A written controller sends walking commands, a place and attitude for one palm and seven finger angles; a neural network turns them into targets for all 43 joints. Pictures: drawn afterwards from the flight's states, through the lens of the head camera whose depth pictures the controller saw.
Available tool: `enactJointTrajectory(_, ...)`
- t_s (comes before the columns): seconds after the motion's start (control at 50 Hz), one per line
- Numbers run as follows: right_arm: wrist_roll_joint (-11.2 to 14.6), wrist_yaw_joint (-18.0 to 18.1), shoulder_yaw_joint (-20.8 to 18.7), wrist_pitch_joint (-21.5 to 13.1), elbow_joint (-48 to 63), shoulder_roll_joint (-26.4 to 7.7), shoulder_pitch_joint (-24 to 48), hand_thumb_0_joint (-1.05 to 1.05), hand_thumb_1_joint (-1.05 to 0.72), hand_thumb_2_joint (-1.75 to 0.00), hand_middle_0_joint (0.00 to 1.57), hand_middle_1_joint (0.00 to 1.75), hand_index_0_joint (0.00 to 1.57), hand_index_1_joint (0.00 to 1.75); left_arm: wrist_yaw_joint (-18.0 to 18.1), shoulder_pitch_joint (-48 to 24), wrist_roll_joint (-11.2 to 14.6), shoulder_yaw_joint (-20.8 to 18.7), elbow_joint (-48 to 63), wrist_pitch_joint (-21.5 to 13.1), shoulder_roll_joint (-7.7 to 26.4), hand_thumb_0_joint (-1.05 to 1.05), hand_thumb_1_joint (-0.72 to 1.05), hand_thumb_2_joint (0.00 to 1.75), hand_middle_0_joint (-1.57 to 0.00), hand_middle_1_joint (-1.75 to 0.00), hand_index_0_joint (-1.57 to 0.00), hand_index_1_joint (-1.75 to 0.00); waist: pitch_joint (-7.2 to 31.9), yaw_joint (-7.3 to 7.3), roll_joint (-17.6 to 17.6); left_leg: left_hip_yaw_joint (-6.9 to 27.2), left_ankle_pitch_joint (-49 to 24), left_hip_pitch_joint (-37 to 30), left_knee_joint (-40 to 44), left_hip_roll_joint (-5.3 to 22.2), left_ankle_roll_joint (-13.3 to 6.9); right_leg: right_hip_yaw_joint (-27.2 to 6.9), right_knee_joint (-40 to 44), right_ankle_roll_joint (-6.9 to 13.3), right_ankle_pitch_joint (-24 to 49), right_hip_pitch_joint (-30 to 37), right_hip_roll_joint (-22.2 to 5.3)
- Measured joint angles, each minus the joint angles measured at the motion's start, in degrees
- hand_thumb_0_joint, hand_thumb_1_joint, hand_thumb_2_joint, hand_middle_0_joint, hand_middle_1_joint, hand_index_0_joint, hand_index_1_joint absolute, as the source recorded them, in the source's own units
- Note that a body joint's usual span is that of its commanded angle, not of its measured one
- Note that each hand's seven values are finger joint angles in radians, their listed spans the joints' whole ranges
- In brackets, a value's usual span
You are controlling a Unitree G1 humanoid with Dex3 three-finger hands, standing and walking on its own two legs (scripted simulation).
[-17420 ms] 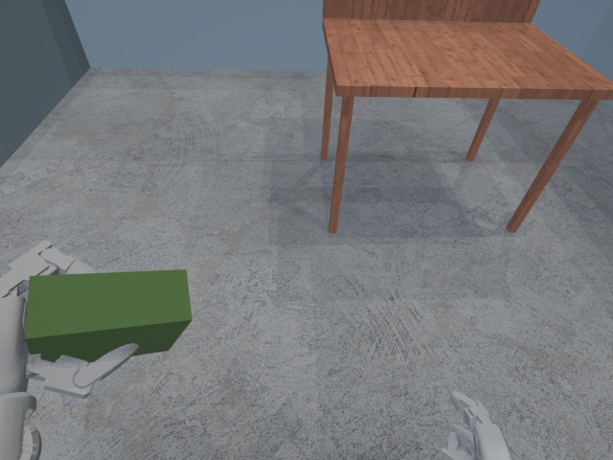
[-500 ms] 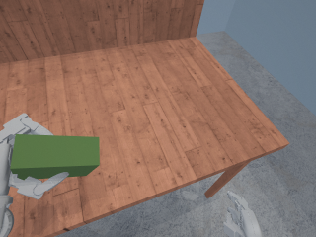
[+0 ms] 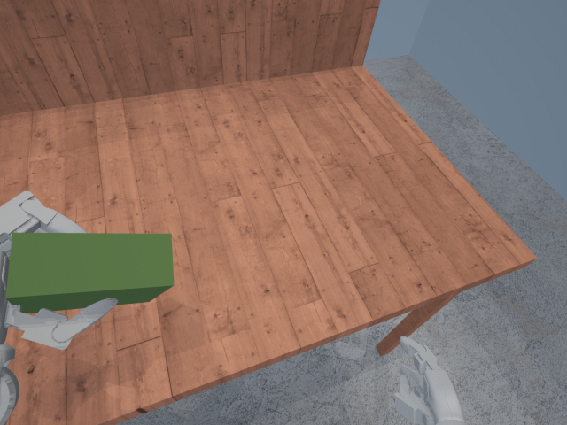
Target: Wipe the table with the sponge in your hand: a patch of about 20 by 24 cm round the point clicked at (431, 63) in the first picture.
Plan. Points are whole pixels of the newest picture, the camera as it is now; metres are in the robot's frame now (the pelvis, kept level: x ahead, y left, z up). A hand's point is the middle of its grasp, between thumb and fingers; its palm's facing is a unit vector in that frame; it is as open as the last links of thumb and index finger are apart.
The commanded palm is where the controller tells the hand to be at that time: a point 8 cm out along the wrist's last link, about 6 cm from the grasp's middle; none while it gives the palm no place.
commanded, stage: look again from close up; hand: left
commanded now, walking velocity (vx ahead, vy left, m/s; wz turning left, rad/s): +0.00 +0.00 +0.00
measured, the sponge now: (118, 273) +0.24 +0.21 +0.13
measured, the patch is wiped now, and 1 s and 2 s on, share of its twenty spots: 0.00 0.00 0.00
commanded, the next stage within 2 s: shuffle to correct the standing spot in 0.28 s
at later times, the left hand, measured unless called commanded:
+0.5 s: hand (99, 284) +0.21 +0.21 +0.16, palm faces +0.35 -0.85 -0.39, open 9.7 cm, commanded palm +0.16 +0.25 +0.18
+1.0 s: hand (162, 283) +0.22 +0.15 +0.16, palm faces +0.29 -0.86 -0.41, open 9.7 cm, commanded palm +0.16 +0.19 +0.18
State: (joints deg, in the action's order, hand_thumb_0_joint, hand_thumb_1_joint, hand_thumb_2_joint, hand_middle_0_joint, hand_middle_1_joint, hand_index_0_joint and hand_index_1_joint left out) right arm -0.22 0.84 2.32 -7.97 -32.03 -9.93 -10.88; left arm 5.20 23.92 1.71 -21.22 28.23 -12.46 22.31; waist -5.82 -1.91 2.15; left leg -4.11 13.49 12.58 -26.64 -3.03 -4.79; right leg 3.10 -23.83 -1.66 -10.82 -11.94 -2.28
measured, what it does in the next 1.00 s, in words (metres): shifts its weight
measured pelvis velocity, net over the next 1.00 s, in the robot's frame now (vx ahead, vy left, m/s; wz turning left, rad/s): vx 0.00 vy -0.08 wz -0.02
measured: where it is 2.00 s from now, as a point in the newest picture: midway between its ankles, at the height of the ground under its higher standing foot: outside the picture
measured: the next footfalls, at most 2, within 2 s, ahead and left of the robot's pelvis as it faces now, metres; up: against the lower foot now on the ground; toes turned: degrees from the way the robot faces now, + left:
none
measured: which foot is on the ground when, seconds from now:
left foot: down 0.00-1.00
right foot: down 0.00-1.00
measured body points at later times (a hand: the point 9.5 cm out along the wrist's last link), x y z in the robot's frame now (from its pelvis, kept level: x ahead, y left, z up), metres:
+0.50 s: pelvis -0.01 -0.03 +0.00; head +0.02 -0.02 +0.45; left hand +0.19 +0.25 +0.18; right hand +0.17 -0.26 -0.07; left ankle +0.01 +0.05 -0.74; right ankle +0.02 -0.15 -0.74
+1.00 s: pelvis +0.00 -0.08 +0.00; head +0.03 -0.07 +0.45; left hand +0.20 +0.20 +0.18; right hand +0.17 -0.32 -0.07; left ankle +0.01 +0.05 -0.74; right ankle +0.02 -0.15 -0.74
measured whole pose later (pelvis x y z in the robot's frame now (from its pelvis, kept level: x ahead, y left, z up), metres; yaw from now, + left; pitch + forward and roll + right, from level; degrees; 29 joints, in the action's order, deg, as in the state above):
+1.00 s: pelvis +0.00 -0.08 +0.00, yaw -1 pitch +1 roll -1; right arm 0.5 2.0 -0.1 -6.9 -31.7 -11.7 -11.6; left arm 3.9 26.2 4.8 -21.3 30.1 -8.8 23.1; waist -3.7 -0.6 1.4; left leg -2.2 14.1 15.8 -29.3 3.8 1.5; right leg 4.9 -25.2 4.9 -11.3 -14.9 4.4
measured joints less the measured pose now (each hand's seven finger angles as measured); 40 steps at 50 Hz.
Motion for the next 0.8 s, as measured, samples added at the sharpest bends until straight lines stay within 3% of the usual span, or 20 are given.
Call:
enactJointTrajectory(0.42,0.4,1.6,-1.5,0.0,-1.2,-2.4,-1.1,0.01,-0.9,-0.9,0.21,0.3,0.2,0.3,0.3,1.8,0.5,1.5,-1.8,0.3,-1.0,0.0,-0.45,1.02,-0.8,-1.34,-0.77,-1.35,2.7,1.16,-1.3,1.0,-0.8,0.6,0.5,2.3,1.9,1.0,1.7,2.0,1.2,0.0,2.4)
enactJointTrajectory(0.6,0.6,1.4,-1.3,0.2,-0.7,-1.2,-0.8,0.01,-0.9,-0.9,0.21,0.3,0.2,0.3,-0.1,0.4,1.0,1.1,-2.1,1.4,-0.8,0.0,-0.45,1.02,-0.8,-1.34,-0.77,-1.35,2.6,0.47,-0.5,0.8,-1.5,0.2,1.5,3.0,2.9,0.8,1.4,2.9,1.2,-0.4,3.0)
enactJointTrajectory(0.8,0.5,0.6,-1.2,0.5,0.3,-0.3,-0.4,0.01,-0.9,-0.9,0.21,0.3,0.2,0.3,-0.9,0.6,1.9,0.7,0.0,2.5,-0.3,0.0,-0.45,1.02,-0.8,-1.34,-0.77,-1.35,2.1,0.83,-0.1,1.1,-0.7,1.6,-0.3,4.9,4.5,1.0,0.3,4.6,0.7,-1.6,4.9)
